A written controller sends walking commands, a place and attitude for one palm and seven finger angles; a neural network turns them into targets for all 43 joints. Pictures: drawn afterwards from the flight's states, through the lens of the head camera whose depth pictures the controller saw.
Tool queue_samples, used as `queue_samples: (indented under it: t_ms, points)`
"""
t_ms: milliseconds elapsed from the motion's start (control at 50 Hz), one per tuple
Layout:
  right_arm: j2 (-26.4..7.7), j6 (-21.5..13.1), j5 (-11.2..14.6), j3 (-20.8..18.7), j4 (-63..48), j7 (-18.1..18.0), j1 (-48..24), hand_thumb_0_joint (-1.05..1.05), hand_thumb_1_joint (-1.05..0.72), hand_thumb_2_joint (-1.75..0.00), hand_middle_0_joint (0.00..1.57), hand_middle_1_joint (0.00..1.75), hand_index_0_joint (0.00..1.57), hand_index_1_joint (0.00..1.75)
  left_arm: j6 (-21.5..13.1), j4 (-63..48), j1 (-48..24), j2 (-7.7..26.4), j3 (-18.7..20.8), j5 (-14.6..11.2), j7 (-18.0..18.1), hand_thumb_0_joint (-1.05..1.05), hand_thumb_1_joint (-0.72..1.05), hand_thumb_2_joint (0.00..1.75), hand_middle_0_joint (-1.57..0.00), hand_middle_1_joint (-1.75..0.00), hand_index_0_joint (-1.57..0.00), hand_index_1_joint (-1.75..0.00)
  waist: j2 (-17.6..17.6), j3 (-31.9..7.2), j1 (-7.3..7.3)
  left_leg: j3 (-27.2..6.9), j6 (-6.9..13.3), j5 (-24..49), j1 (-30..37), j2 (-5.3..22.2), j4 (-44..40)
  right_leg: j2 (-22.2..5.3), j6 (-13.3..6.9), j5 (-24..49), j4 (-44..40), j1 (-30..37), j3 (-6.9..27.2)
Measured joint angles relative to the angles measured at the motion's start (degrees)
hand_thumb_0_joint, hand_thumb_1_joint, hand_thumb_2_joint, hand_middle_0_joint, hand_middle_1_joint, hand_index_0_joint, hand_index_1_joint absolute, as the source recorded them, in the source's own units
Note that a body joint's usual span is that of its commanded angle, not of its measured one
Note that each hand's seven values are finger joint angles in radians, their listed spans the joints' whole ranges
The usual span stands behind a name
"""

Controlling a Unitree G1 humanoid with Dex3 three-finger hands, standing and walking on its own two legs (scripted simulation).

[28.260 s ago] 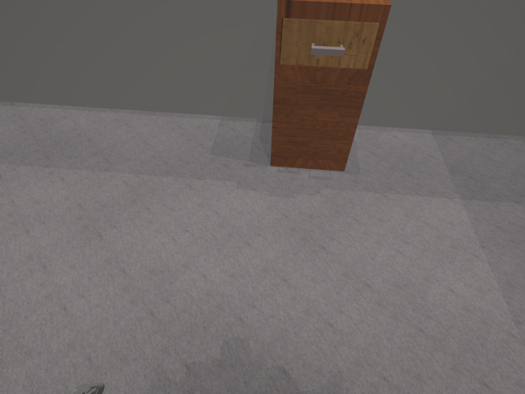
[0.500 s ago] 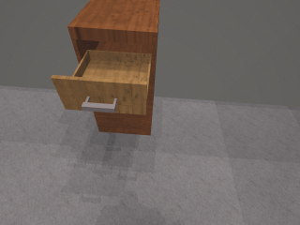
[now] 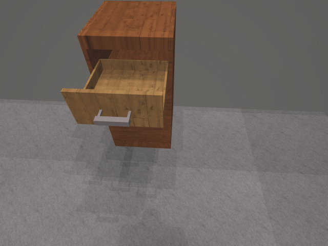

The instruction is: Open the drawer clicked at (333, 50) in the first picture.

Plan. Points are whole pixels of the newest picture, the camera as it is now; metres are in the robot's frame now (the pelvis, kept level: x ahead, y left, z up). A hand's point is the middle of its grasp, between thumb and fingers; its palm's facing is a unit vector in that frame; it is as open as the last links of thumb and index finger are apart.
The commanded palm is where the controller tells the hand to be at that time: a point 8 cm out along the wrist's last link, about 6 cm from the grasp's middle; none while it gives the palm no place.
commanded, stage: let the arm hang, fingers relaxed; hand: left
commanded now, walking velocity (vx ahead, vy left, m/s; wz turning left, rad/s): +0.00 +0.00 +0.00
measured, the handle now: (113, 117) +0.56 +0.23 -0.08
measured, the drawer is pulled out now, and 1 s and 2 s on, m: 0.30 0.30 0.30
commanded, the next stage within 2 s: look to check the result in 0.32 s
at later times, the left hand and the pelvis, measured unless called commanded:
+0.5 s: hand out of the picture +0.01 +0.16 -0.17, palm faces +0.05 -0.98 -0.20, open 7.4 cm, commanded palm none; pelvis +0.01 +0.00 +0.00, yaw +0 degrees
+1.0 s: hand out of the picture +0.02 +0.16 -0.17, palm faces +0.05 -0.98 -0.21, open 7.4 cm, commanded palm none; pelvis +0.02 -0.01 +0.00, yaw +0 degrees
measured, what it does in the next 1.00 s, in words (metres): stands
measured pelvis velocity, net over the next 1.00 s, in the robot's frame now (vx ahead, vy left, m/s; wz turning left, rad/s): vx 0.02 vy -0.01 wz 0.00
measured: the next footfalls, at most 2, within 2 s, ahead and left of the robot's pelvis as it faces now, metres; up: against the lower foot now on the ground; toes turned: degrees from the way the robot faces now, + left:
none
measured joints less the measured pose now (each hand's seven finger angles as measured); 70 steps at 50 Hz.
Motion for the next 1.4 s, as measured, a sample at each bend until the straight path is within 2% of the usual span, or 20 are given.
queue_samples:
  t_ms: [140, 480, 900, 1400]
  points:
    - [0.84, -0.50, -0.09, -0.26, -0.31, -0.11, -0.56, 0.01, -0.91, -0.89, 0.20, 0.29, 0.20, 0.30, -0.18, -0.53, -1.36, -0.06, 0.43, 0.24, 0.30, 0.02, 0.93, 0.90, -0.20, -0.30, -0.20, -0.30, -0.40, -0.66, -0.34, 0.31, -0.12, -0.18, 0.23, 0.15, -0.02, 0.17, -0.11, -0.25, 0.35, -0.06, 0.30]
    - [-1.12, -0.47, 0.06, -0.79, 0.33, -0.43, -0.69, 0.01, -0.91, -0.89, 0.20, 0.29, 0.20, 0.30, -0.49, -0.27, -1.29, -0.37, 0.63, 0.12, 0.15, 0.01, 0.91, 0.90, -0.20, -0.30, -0.20, -0.30, -0.12, 0.48, -0.27, 0.15, -0.41, -0.18, 1.24, 0.28, -0.93, 0.31, -0.33, -0.71, 0.16, 0.64, 0.16]
    - [-0.90, -0.48, 0.07, -0.73, 0.57, -0.39, -1.86, 0.01, -0.91, -0.89, 0.20, 0.29, 0.20, 0.30, -0.74, 0.08, -2.00, -0.09, 0.69, 0.07, 0.24, 0.01, 0.91, 0.90, -0.20, -0.30, -0.20, -0.30, 0.01, 0.90, -0.28, -0.28, -1.03, -0.39, 2.03, 0.99, -1.80, 1.02, -0.85, -0.98, -0.86, 1.59, -0.30]
    - [-2.17, -0.59, 0.12, -0.99, 0.94, -0.44, -3.45, 0.01, -0.91, -0.89, 0.20, 0.29, 0.20, 0.30, -0.99, 0.02, -3.28, 0.84, 0.66, -0.03, 0.14, 0.01, 0.90, 0.90, -0.20, -0.30, -0.20, -0.30, -0.18, 1.10, -0.26, -0.26, -1.07, -0.67, 3.39, 1.16, -3.04, 1.24, -0.75, -1.37, -1.82, 2.80, -0.25]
